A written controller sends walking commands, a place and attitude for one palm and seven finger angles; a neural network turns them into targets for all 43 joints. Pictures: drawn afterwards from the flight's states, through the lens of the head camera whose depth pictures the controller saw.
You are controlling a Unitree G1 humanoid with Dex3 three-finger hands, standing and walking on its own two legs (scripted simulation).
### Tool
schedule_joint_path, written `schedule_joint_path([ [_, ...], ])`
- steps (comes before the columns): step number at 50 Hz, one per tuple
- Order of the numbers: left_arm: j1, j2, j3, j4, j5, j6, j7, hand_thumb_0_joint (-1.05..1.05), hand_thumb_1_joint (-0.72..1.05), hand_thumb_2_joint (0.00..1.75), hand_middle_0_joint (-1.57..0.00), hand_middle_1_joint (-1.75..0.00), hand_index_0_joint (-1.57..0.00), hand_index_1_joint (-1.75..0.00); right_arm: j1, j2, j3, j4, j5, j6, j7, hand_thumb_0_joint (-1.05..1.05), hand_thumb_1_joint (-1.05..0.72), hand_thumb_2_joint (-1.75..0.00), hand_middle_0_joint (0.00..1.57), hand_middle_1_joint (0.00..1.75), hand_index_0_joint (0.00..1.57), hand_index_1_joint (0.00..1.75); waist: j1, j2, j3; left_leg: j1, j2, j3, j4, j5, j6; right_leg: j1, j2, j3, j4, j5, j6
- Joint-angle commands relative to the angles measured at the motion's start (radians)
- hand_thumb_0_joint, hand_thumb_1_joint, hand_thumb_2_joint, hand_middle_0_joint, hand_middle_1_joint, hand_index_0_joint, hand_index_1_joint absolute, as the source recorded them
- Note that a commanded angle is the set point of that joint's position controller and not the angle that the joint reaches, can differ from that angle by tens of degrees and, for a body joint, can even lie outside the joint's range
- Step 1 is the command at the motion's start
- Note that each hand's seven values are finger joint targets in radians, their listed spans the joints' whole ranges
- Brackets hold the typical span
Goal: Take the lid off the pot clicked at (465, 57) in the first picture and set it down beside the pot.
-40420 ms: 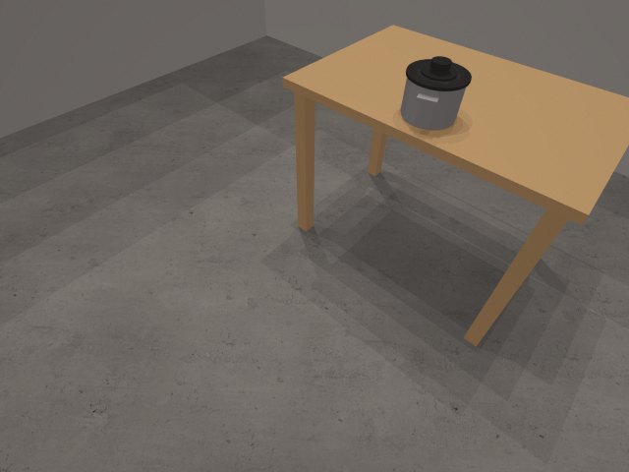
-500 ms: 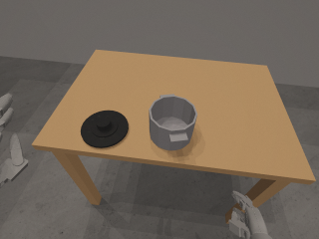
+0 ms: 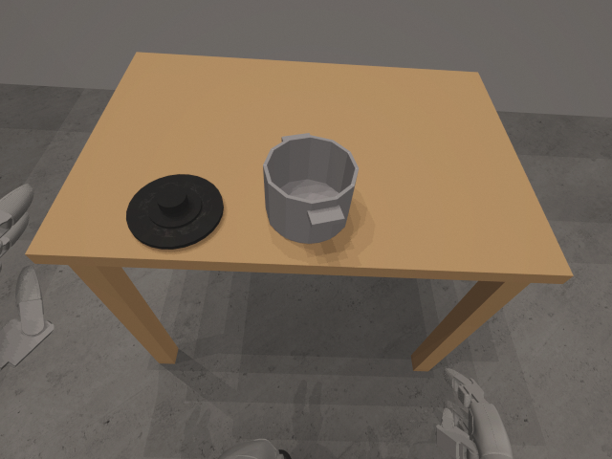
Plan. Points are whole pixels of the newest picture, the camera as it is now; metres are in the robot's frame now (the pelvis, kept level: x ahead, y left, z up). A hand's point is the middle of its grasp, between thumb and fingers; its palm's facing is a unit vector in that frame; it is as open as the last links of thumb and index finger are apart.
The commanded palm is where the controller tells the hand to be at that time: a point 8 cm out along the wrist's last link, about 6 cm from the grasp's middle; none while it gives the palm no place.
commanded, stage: step back with the hand held close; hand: left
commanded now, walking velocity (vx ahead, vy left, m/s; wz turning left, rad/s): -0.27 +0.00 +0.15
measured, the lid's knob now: (172, 199) +0.50 +0.26 -0.03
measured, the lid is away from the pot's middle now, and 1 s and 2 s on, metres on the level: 0.24 0.24 0.24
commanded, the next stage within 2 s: stop stepping back and stand still in 1.04 s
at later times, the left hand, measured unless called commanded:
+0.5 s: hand (27, 388) +0.15 +0.23 +0.17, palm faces +0.34 -0.81 -0.47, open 7.4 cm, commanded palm +0.08 +0.27 +0.19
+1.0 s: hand out of the picture +0.09 +0.24 +0.18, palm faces +0.34 -0.86 -0.39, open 7.4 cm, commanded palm +0.01 +0.28 +0.19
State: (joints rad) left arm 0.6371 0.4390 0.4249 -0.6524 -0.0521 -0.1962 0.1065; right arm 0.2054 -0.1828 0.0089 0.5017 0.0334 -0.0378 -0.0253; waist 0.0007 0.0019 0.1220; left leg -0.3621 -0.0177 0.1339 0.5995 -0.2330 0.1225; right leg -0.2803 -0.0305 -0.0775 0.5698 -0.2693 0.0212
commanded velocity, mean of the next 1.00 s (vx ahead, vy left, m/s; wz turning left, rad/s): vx -0.39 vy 0.00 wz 0.07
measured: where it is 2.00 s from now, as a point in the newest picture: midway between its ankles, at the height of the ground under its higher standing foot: outside the picture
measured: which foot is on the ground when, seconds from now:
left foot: down 0.00-0.62, up 0.64-0.78, down 0.80-1.00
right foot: down 0.00-0.80, up 0.82-1.00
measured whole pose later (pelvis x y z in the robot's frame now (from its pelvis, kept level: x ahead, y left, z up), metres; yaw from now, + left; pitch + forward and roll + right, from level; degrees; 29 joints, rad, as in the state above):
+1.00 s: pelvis -0.10 -0.01 +0.01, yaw +3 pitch +1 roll -5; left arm 0.62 0.43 0.43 -0.74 -0.06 -0.25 0.13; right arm 0.20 -0.13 -0.02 0.59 0.01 -0.13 0.01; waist -0.03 -0.07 0.07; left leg -0.38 0.07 0.01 0.57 -0.21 0.02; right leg -0.38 0.04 -0.01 0.77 -0.43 0.01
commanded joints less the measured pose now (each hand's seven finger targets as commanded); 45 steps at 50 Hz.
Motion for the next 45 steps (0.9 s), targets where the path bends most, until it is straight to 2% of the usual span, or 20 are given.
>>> schedule_joint_path([
  [1,0.031,0.16,0.144,-0.209,-0.003,-0.075,0.038,0.0,0.9,0.9,-0.2,-0.3,-0.2,-0.3,-0.067,-0.162,-0.07,-0.176,0.007,-0.06,-0.024,0.0,-0.9,-0.9,0.2,0.3,0.2,0.3,-0.007,0.071,-0.157,-0.204,0.214,-0.291,-0.247,-0.389,-0.037,0.187,-0.068,0.087,-0.003,-0.056,-0.048],
  [4,0.027,0.19,0.163,-0.232,0.002,-0.087,0.051,0.0,0.9,0.9,-0.2,-0.3,-0.2,-0.3,-0.059,-0.164,-0.073,-0.175,0.008,-0.067,-0.032,0.0,-0.9,-0.9,0.2,0.3,0.2,0.3,-0.011,0.06,-0.14,-0.207,0.186,-0.291,-0.215,-0.433,-0.045,0.127,-0.079,0.115,-0.051,-0.126,-0.061],
  [10,0.006,0.142,0.11,-0.217,-0.005,-0.11,0.064,0.0,0.9,0.9,-0.2,-0.3,-0.2,-0.3,-0.027,-0.154,-0.075,-0.137,-0.003,-0.082,-0.04,0.0,-0.9,-0.9,0.2,0.3,0.2,0.3,-0.031,0.008,-0.148,-0.08,0.143,-0.289,-0.105,-0.265,-0.062,-0.008,-0.138,0.165,-0.125,-0.048,-0.093],
  [12,0.007,0.142,0.108,-0.216,-0.004,-0.12,0.064,0.0,0.9,0.9,-0.2,-0.3,-0.2,-0.3,-0.032,-0.158,-0.076,-0.132,-0.004,-0.087,-0.038,0.0,-0.9,-0.9,0.2,0.3,0.2,0.3,-0.028,0.05,-0.166,-0.082,0.164,-0.311,-0.131,-0.212,-0.055,0.012,-0.121,0.141,-0.082,0.005,-0.084],
  [17,-0.018,0.152,0.118,-0.238,0.007,-0.131,0.057,0.0,0.9,0.9,-0.2,-0.3,-0.2,-0.3,-0.06,-0.161,-0.073,-0.134,-0.014,-0.099,-0.037,0.0,-0.9,-0.9,0.2,0.3,0.2,0.3,-0.015,0.203,-0.173,-0.214,0.289,-0.41,-0.336,-0.278,-0.018,0.131,-0.006,0.075,0.132,-0.136,-0.033],
  [21,0.015,0.148,0.111,-0.265,-0.01,-0.127,0.047,0.0,0.9,0.9,-0.2,-0.3,-0.2,-0.3,-0.042,-0.153,-0.076,-0.114,-0.019,-0.109,-0.024,0.0,-0.9,-0.9,0.2,0.3,0.2,0.3,-0.007,0.147,-0.232,-0.029,0.298,-0.393,-0.248,0.058,-0.019,0.08,-0.003,0.09,0.038,-0.111,-0.029],
  [22,0.026,0.146,0.112,-0.261,-0.011,-0.124,0.043,0.0,0.9,0.9,-0.2,-0.3,-0.2,-0.3,-0.05,-0.157,-0.075,-0.114,-0.021,-0.106,-0.02,0.0,-0.9,-0.9,0.2,0.3,0.2,0.3,-0.006,0.159,-0.237,-0.043,0.297,-0.377,-0.237,0.046,-0.024,0.107,-0.007,0.09,0.014,-0.078,-0.027],
  [25,0.031,0.146,0.117,-0.251,-0.006,-0.12,0.036,0.0,0.9,0.9,-0.2,-0.3,-0.2,-0.3,-0.055,-0.162,-0.08,-0.118,-0.016,-0.096,-0.014,0.0,-0.9,-0.9,0.2,0.3,0.2,0.3,-0.014,0.146,-0.219,-0.154,0.269,-0.339,-0.245,-0.221,-0.04,0.17,-0.011,0.074,0.007,-0.06,-0.041],
  [28,0.012,0.153,0.123,-0.225,-0.008,-0.121,0.037,0.0,0.9,0.9,-0.2,-0.3,-0.2,-0.3,-0.056,-0.154,-0.086,-0.127,-0.007,-0.083,-0.013,0.0,-0.9,-0.9,0.2,0.3,0.2,0.3,-0.023,0.037,-0.175,-0.229,0.18,-0.266,-0.112,-0.426,-0.071,0.101,-0.091,0.124,-0.061,-0.139,-0.092],
  [31,-0.046,0.166,0.12,-0.212,-0.01,-0.123,0.05,0.0,0.9,0.9,-0.2,-0.3,-0.2,-0.3,-0.022,-0.13,-0.096,-0.103,-0.013,-0.07,-0.012,0.0,-0.9,-0.9,0.2,0.3,0.2,0.3,-0.041,-0.171,-0.164,-0.055,0.042,-0.188,0.291,-0.301,-0.116,-0.171,-0.323,0.369,-0.312,-0.256,-0.188],
  [32,-0.05,0.155,0.106,-0.196,-0.012,-0.117,0.054,0.0,0.9,0.9,-0.2,-0.3,-0.2,-0.3,-0.021,-0.116,-0.097,-0.09,-0.007,-0.062,-0.009,0.0,-0.9,-0.9,0.2,0.3,0.2,0.3,-0.048,-0.231,-0.184,0.024,0.026,-0.175,0.425,-0.246,-0.123,-0.22,-0.375,0.371,-0.329,-0.206,-0.208],
  [33,-0.05,0.154,0.104,-0.19,-0.012,-0.109,0.055,0.0,0.9,0.9,-0.2,-0.3,-0.2,-0.3,-0.042,-0.109,-0.092,-0.083,-0.007,-0.055,-0.008,0.0,-0.9,-0.9,0.2,0.3,0.2,0.3,-0.046,-0.242,-0.199,0.031,0.033,-0.18,0.507,-0.24,-0.123,-0.208,-0.371,0.322,-0.29,-0.099,-0.211],
  [34,-0.077,0.157,0.108,-0.204,-0.015,-0.107,0.052,0.0,0.9,0.9,-0.2,-0.3,-0.2,-0.3,-0.055,-0.109,-0.081,-0.088,-0.008,-0.052,-0.006,0.0,-0.9,-0.9,0.2,0.3,0.2,0.3,-0.044,-0.196,-0.194,0.011,0.046,-0.2,0.484,-0.261,-0.124,-0.189,-0.359,0.294,-0.251,-0.005,-0.207],
  [38,-0.08,0.141,0.088,-0.222,-0.004,-0.123,0.065,0.0,0.9,0.9,-0.2,-0.3,-0.2,-0.3,-0.055,-0.118,-0.069,-0.065,-0.013,-0.076,-0.032,0.0,-0.9,-0.9,0.2,0.3,0.2,0.3,-0.042,-0.069,-0.132,0.033,0.065,-0.164,-0.07,-0.144,-0.102,-0.069,-0.233,0.151,-0.086,0.138,-0.102],
  [39,-0.078,0.16,0.106,-0.264,-0.008,-0.131,0.066,0.0,0.9,0.9,-0.2,-0.3,-0.2,-0.3,-0.076,-0.15,-0.083,-0.078,-0.015,-0.087,-0.039,0.0,-0.9,-0.9,0.2,0.3,0.2,0.3,-0.031,0.061,-0.126,-0.025,0.156,-0.274,-0.259,-0.046,-0.063,-0.029,-0.139,0.104,0.044,0.128,-0.067],
  [40,-0.101,0.138,0.084,-0.3,-0.005,-0.151,0.057,0.0,0.9,0.9,-0.2,-0.3,-0.2,-0.3,-0.069,-0.155,-0.083,-0.08,-0.018,-0.105,-0.035,0.0,-0.9,-0.9,0.2,0.3,0.2,0.3,-0.033,0.258,-0.135,-0.006,0.264,-0.379,-0.289,0.222,-0.015,-0.06,-0.013,0.054,0.207,0.056,-0.025],
  [41,-0.089,0.144,0.076,-0.275,-0.005,-0.159,0.042,0.0,0.9,0.9,-0.2,-0.3,-0.2,-0.3,-0.073,-0.132,-0.08,-0.077,-0.025,-0.127,-0.026,0.0,-0.9,-0.9,0.2,0.3,0.2,0.3,-0.042,0.371,-0.168,-0.03,0.363,-0.451,-0.325,0.273,0.012,-0.11,0.03,0.084,0.407,-0.27,-0.019],
  [42,-0.072,0.172,0.122,-0.285,-0.008,-0.151,0.046,0.0,0.9,0.9,-0.2,-0.3,-0.2,-0.3,-0.067,-0.134,-0.079,-0.064,-0.048,-0.137,-0.025,0.0,-0.9,-0.9,0.2,0.3,0.2,0.3,-0.036,0.355,-0.164,-0.08,0.387,-0.49,-0.32,0.289,0.035,-0.13,0.046,0.149,0.531,-0.313,-0.015],
  [43,-0.07,0.132,0.104,-0.323,-0.021,-0.152,0.045,0.0,0.9,0.9,-0.2,-0.3,-0.2,-0.3,-0.053,-0.129,-0.09,-0.045,-0.044,-0.142,-0.012,0.0,-0.9,-0.9,0.2,0.3,0.2,0.3,-0.036,0.268,-0.189,0.042,0.364,-0.434,-0.212,0.54,0.043,-0.179,0.052,0.179,0.481,-0.298,-0.013],
  [45,-0.032,0.123,0.097,-0.354,-0.015,-0.137,0.047,0.0,0.9,0.9,-0.2,-0.3,-0.2,-0.3,-0.033,-0.146,-0.105,-0.027,-0.024,-0.149,0.006,0.0,-0.9,-0.9,0.2,0.3,0.2,0.3,-0.031,0.215,-0.269,0.243,0.324,-0.332,-0.142,0.735,-0.001,-0.219,0.055,0.131,0.344,-0.261,0.002],
])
